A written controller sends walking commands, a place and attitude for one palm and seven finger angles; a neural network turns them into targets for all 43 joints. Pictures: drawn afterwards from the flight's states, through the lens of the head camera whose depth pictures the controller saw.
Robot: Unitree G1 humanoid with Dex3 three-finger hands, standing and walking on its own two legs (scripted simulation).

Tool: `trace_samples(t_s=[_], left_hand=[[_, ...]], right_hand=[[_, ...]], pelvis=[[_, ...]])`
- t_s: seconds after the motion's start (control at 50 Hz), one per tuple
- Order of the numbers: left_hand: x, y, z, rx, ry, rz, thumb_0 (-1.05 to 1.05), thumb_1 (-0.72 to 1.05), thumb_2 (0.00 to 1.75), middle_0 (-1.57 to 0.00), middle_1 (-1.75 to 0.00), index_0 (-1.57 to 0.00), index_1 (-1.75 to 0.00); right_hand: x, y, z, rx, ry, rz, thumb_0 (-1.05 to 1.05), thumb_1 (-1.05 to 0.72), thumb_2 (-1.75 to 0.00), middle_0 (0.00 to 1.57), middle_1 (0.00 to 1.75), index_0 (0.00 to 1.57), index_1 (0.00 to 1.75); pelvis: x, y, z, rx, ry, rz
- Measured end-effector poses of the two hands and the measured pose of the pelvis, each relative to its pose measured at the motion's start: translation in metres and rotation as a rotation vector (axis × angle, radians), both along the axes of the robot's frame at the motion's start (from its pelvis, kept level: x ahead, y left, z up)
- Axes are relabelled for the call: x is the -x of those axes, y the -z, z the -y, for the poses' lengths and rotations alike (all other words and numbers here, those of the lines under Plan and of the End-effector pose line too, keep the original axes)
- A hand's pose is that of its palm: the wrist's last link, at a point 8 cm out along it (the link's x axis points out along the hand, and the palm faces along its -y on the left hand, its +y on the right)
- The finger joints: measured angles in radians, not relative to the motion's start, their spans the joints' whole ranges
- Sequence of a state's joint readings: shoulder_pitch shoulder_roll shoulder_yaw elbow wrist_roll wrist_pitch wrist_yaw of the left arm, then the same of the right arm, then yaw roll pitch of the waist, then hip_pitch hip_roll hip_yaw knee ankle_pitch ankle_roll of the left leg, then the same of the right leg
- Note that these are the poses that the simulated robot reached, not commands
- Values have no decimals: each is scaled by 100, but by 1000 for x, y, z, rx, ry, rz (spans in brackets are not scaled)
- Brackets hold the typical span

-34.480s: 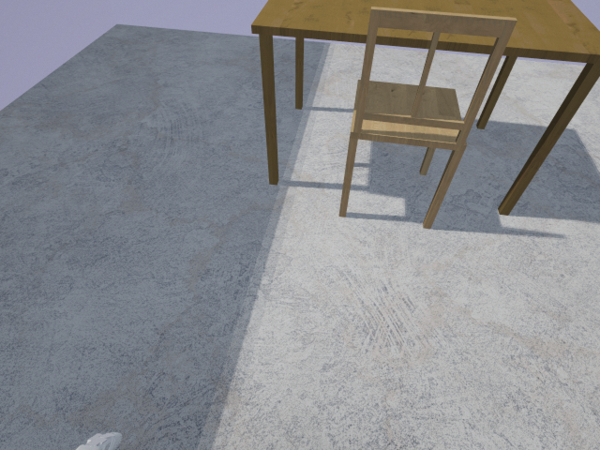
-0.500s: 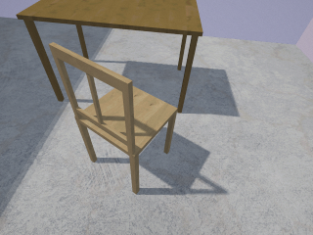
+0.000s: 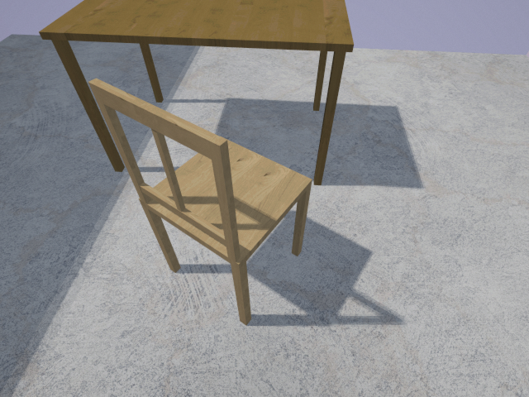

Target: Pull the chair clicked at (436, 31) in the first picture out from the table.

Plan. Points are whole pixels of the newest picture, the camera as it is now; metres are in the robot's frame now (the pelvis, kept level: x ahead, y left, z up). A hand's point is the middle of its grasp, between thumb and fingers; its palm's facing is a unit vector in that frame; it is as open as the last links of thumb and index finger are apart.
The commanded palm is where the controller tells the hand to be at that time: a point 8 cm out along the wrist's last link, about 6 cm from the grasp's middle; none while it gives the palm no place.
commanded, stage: let the arm hang, fingers relaxed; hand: left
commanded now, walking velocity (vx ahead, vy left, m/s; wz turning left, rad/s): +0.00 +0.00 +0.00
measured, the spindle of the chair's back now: (170, 173) +0.62 +0.28 -0.08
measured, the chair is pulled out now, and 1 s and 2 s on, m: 0.55 0.55 0.55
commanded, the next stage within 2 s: look to check the result in 0.32 s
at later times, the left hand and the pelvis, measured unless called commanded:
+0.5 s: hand out of the picture +0.01 +0.15 -0.17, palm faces +0.03 -0.98 -0.18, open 7.3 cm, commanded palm none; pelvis +0.02 -0.01 +0.00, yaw +0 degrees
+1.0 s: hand out of the picture +0.02 +0.15 -0.17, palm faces +0.02 -0.98 -0.18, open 7.3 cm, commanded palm none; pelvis +0.03 -0.01 +0.00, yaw -1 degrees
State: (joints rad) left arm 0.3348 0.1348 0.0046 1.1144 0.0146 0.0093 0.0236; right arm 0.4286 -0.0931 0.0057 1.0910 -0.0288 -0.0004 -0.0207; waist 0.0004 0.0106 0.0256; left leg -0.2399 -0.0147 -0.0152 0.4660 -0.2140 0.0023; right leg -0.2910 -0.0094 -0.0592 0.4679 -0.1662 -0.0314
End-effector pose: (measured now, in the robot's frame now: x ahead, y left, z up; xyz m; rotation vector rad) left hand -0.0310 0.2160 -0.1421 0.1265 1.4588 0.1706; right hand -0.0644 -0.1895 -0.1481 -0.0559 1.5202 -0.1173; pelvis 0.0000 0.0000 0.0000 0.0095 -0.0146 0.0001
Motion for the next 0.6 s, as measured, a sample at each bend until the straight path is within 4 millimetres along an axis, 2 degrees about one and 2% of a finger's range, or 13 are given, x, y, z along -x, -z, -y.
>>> trace_samples(t_s=[0.08, 0.2, 0.36, 0.6], left_hand=[[-24, 2, 9, 11, 21, 55, 1, 92, 90, -20, -30, -20, -30], [-36, 0, 5, -2, 26, 72, 2, 94, 90, -20, -30, -20, -30], [-37, -1, 8, 0, 20, 63, 1, 93, 90, -20, -30, -20, -30], [-35, 0, 17, 18, 22, 27, 0, 92, 90, -20, -30, -20, -30]], right_hand=[[-12, 1, -1, -2, 5, 34, 0, -91, -90, 20, 30, 20, 30], [-28, 1, 3, 2, 5, 71, 0, -91, -90, 20, 30, 20, 30], [-40, 0, 14, 20, -7, 73, 0, -91, -90, 20, 30, 20, 30], [-41, -2, 23, 35, -11, 46, 0, -91, -90, 20, 30, 20, 30]], pelvis=[[-2, 0, 2, -2, 4, 5], [-6, -1, 5, -1, 6, 9], [-11, -2, 7, 1, 5, 10], [-17, -3, 10, 1, 10, 10]])
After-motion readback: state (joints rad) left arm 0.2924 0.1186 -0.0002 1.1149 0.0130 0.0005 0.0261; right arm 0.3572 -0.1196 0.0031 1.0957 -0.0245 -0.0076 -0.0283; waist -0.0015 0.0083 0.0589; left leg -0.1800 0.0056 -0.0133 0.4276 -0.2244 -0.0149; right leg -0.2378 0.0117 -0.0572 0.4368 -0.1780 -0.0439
